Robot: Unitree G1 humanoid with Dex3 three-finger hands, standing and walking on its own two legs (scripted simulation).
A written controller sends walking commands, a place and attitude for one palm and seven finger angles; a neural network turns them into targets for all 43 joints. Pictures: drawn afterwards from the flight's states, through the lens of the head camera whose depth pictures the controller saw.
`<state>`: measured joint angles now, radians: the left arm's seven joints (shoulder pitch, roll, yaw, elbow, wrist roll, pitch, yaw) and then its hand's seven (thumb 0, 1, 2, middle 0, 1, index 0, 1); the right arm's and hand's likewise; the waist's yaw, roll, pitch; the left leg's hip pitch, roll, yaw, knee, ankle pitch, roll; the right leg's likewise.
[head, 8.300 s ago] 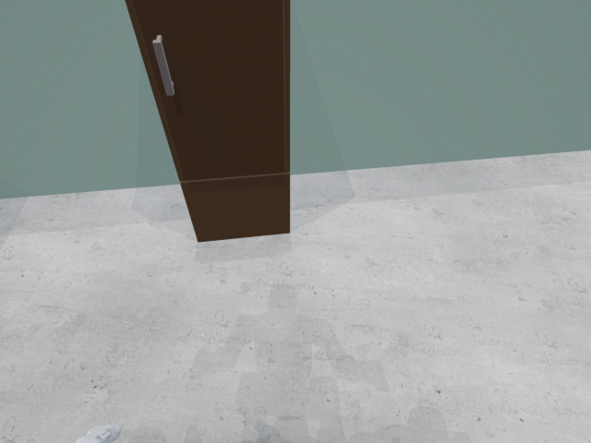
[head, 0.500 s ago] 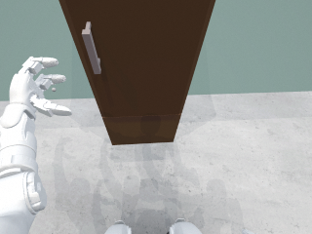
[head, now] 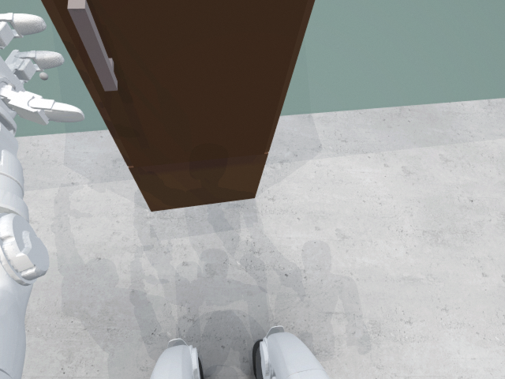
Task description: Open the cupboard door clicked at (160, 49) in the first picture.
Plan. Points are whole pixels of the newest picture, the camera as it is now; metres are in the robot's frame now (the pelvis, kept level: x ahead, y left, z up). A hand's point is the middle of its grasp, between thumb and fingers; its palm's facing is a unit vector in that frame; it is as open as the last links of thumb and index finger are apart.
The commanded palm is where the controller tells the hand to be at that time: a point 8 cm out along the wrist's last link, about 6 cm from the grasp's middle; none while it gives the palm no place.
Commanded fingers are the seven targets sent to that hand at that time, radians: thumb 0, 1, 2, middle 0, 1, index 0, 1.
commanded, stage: move the hooked fingers beside the handle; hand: left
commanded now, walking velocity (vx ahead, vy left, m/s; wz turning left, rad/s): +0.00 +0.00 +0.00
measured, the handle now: (96, 41) +0.61 +0.17 +0.10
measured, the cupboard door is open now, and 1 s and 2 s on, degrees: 0 0 0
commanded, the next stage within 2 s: slide the fingers in behind the handle in 1.28 s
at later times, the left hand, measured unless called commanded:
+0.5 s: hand (54, 68) +0.57 +0.23 +0.09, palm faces +0.06 -1.00 -0.01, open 13.9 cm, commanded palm +0.54 +0.26 +0.09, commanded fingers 0.00 -0.50 0.30 -0.30 -1.20 -0.30 -1.20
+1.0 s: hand (57, 72) +0.55 +0.22 +0.10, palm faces +0.06 -1.00 -0.03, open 13.9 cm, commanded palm +0.53 +0.26 +0.09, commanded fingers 0.00 -0.50 0.30 -0.30 -1.20 -0.30 -1.20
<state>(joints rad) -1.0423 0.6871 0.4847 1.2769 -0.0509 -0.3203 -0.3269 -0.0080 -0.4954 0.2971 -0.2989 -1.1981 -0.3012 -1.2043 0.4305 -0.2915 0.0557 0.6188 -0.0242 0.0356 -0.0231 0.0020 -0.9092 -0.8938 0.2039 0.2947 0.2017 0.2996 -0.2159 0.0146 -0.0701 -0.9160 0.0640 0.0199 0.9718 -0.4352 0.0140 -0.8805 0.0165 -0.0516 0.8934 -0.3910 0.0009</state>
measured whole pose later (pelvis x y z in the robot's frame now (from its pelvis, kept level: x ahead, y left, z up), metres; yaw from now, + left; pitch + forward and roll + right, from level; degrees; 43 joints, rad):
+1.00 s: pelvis +0.01 -0.01 +0.00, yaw +0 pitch +23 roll -3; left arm -1.07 0.68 0.47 1.29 -0.02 -0.32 -0.28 -0.01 -0.50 0.30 -0.30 -1.20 -0.30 -1.20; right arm 0.41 -0.28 0.06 0.59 -0.03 0.09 0.00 0.00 -0.91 -0.89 0.20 0.29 0.20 0.30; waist -0.22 0.03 -0.07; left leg -0.94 0.07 0.00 0.99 -0.45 0.00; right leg -0.89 0.03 -0.07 0.90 -0.41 -0.01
